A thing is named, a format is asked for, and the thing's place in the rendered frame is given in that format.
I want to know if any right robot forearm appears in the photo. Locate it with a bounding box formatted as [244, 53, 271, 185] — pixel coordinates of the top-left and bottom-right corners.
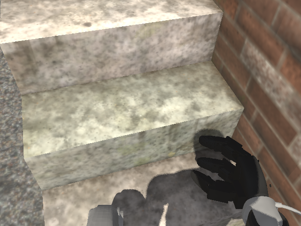
[242, 196, 290, 226]

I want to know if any robot right hand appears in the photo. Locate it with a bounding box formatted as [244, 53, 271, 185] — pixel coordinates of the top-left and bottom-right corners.
[190, 136, 271, 209]

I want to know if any left robot thigh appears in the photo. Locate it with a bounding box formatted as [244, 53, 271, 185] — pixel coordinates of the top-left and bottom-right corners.
[87, 204, 123, 226]

